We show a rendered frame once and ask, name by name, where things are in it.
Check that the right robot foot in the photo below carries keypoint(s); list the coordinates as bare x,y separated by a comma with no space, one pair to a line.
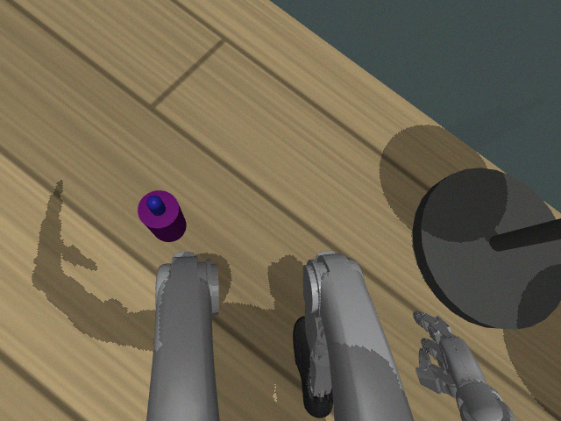
315,406

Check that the right robot arm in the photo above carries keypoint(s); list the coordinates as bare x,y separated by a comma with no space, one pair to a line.
480,402

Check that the bottle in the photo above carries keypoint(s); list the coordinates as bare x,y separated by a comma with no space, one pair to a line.
161,214

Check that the coat stand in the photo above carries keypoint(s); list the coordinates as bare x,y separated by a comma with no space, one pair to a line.
489,248

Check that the right robot hand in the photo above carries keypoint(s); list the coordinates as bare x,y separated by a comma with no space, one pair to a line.
452,354

